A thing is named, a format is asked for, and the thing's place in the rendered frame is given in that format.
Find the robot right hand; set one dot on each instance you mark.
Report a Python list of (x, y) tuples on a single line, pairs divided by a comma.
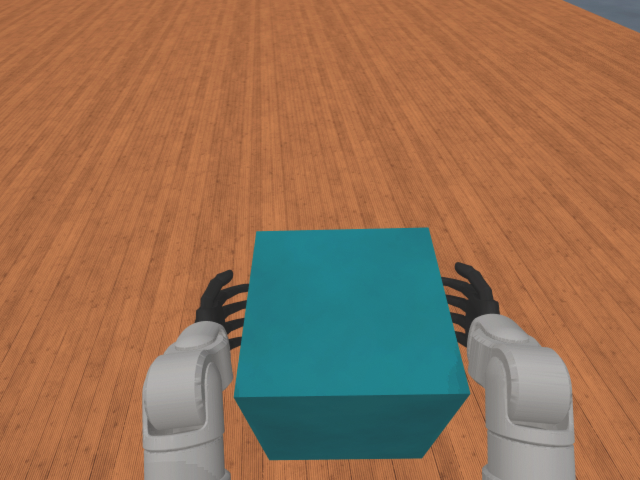
[(480, 299)]

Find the carton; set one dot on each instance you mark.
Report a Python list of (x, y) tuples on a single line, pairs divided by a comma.
[(348, 348)]

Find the robot left hand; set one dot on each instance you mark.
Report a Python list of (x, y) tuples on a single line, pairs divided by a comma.
[(211, 308)]

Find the right robot forearm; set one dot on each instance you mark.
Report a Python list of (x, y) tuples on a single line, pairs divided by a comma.
[(528, 402)]

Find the left robot forearm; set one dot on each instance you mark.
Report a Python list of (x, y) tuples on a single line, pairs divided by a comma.
[(182, 406)]

